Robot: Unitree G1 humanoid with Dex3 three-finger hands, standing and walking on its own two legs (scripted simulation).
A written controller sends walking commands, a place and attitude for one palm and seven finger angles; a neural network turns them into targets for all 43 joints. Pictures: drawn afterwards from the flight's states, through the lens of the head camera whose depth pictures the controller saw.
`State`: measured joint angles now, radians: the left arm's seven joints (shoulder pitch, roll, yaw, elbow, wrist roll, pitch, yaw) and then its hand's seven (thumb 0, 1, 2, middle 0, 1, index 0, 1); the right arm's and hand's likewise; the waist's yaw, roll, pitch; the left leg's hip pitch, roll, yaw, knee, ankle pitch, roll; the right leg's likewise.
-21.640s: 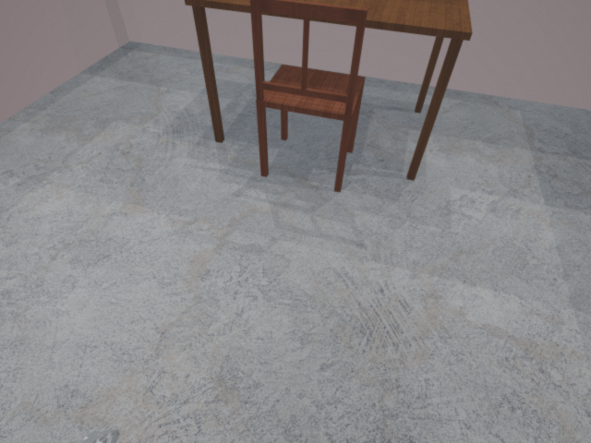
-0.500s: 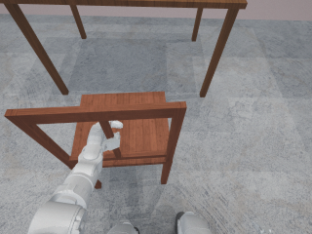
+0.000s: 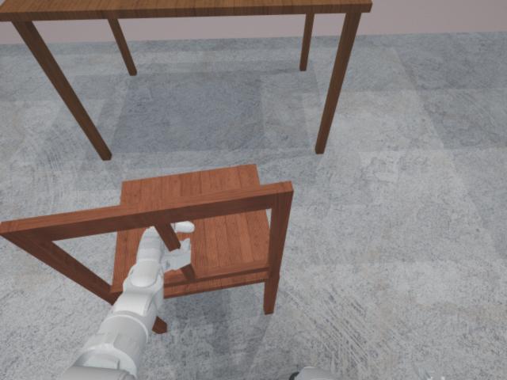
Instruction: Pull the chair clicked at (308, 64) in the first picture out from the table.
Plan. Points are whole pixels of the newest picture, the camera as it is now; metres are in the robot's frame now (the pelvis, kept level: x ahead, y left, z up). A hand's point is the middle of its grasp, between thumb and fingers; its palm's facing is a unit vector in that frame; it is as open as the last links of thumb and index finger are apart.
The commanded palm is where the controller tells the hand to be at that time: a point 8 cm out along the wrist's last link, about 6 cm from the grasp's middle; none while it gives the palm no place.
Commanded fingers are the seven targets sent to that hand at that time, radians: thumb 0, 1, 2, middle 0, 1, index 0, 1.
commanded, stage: stop walking, hand still on the chair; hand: left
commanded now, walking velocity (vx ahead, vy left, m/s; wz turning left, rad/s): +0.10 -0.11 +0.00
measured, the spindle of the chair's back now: (178, 253) +0.35 +0.15 -0.10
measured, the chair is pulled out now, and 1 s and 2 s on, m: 0.61 0.65 0.65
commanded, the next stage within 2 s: open the thumb and straighten the fingers in 0.64 s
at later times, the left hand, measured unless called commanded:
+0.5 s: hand (179, 278) +0.28 +0.14 -0.07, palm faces +0.05 -0.98 -0.18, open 5.1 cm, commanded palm +0.27 +0.19 -0.04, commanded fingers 0.00 0.90 0.90 -0.50 -1.45 -0.50 -1.45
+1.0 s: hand (176, 275) +0.29 +0.14 -0.06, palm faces +0.04 -0.99 -0.16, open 8.2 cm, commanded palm +0.27 +0.19 -0.04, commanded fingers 0.00 -0.55 0.20 -0.40 -1.16 -0.40 -1.16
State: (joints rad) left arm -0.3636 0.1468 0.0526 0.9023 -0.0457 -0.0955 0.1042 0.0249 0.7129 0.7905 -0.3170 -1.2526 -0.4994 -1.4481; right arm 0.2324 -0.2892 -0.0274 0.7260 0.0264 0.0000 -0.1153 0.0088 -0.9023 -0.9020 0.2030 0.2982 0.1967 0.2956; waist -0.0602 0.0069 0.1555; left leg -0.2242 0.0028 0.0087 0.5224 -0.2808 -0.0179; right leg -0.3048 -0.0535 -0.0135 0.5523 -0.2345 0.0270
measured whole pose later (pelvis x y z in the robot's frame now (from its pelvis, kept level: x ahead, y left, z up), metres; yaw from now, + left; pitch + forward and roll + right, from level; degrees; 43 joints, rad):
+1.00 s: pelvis +0.01 -0.01 -0.01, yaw +0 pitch +7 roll +0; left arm 0.00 0.17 0.02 0.50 -0.07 -0.02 0.06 0.01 0.21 0.57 -0.40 -1.35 -0.50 -1.44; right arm 0.23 -0.26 -0.01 0.65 0.05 -0.05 -0.05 0.01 -0.90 -0.90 0.20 0.30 0.20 0.30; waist -0.05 0.02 -0.04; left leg -0.41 0.03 0.00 0.66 -0.36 -0.03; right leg -0.48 -0.03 -0.02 0.67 -0.30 0.01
